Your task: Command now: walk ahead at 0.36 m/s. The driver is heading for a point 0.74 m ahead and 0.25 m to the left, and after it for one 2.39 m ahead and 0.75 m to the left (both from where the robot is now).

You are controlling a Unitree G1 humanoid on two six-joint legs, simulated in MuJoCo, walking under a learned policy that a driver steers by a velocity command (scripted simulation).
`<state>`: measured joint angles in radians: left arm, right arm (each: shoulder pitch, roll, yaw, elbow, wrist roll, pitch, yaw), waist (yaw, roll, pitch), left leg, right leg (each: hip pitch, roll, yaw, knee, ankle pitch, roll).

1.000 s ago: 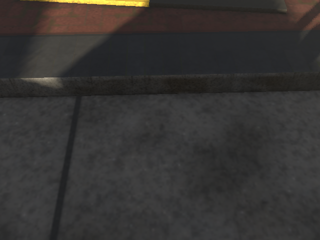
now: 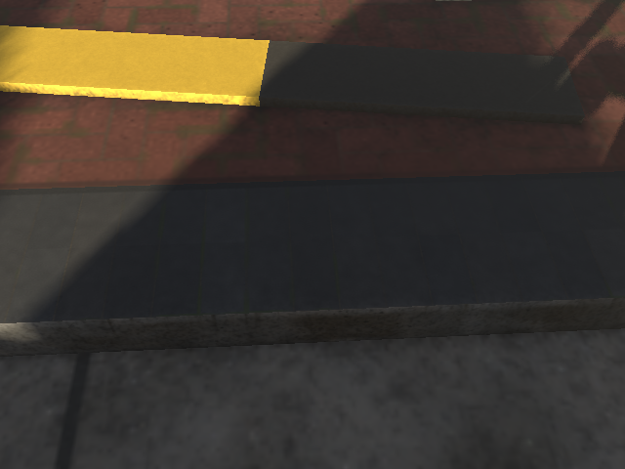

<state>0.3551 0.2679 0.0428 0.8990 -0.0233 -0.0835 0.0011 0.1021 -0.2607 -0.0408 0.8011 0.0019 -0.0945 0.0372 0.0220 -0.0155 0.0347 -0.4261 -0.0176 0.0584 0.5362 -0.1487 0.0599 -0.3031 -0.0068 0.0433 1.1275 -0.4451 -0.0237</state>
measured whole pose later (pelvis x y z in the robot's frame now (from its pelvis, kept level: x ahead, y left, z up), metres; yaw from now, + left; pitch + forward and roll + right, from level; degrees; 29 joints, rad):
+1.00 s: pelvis +0.14 +0.04 +0.02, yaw +23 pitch +3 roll -3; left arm 0.08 0.31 0.09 0.84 0.00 0.00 0.06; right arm 0.21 -0.29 -0.07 0.75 0.01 0.01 -0.04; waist -0.01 -0.02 0.02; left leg -0.29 -0.05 -0.09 0.43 -0.18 0.07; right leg -0.55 0.01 0.06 0.95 -0.31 0.07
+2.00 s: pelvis +0.32 +0.10 -0.01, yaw +33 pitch +2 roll +1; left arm 0.00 0.29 0.02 0.76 -0.01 -0.10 -0.05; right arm 0.45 -0.30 -0.07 0.85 0.02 -0.05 -0.01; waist -0.08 -0.02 0.03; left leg 0.12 0.01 -0.02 0.30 -0.44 -0.01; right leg -0.49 -0.01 -0.03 0.52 -0.07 -0.05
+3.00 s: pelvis +0.75 +0.39 +0.03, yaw +33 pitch +4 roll -3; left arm -0.03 0.10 -0.11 0.59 -0.03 -0.07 -0.04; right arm 0.54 -0.12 0.04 1.06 -0.01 -0.02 -0.04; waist -0.01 0.03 -0.03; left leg 0.04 0.06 0.02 0.17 -0.20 0.04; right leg -0.84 0.00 -0.19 1.21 -0.47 -0.11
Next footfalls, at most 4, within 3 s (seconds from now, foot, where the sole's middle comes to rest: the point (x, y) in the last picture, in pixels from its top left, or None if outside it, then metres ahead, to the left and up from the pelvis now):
0.36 right None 0.25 -0.13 -0.77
0.72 left None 0.16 0.13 -0.77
1.24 right None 0.26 -0.07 -0.77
1.58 left None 0.12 0.14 -0.77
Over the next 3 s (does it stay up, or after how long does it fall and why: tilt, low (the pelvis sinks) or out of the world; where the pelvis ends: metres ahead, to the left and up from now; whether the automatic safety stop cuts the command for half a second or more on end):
stays up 0.75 0.39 0.03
